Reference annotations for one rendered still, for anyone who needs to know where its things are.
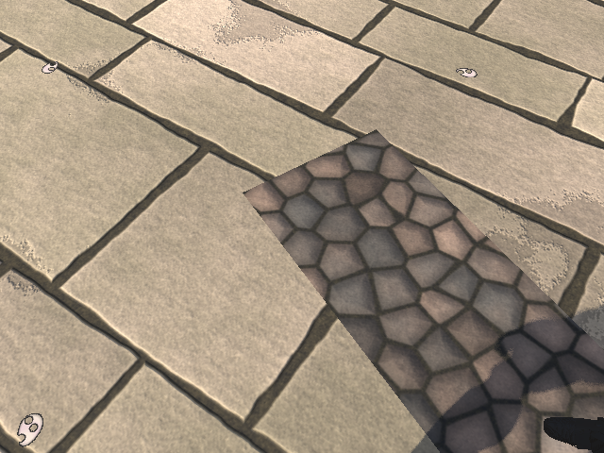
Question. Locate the right robot hand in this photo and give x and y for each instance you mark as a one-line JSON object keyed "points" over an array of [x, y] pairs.
{"points": [[584, 433]]}

